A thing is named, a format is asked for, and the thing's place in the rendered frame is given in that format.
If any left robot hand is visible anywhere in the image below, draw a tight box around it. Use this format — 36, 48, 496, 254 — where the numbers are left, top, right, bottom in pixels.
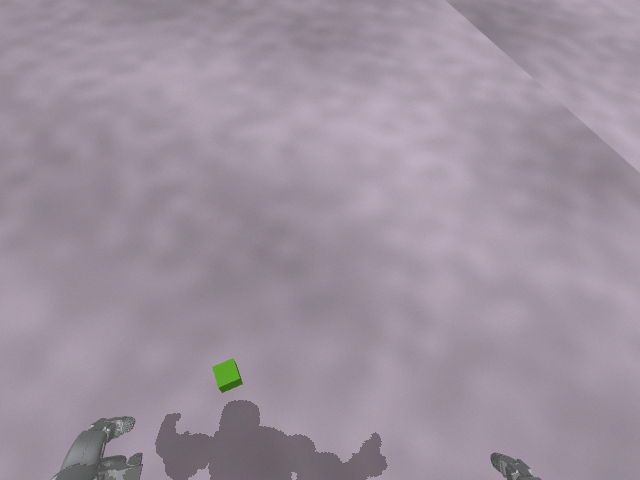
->
60, 417, 143, 480

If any right robot hand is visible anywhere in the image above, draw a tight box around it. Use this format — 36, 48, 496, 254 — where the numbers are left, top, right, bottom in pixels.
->
491, 453, 542, 480

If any cube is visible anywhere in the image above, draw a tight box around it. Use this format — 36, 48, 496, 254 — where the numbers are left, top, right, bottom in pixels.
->
212, 358, 243, 393

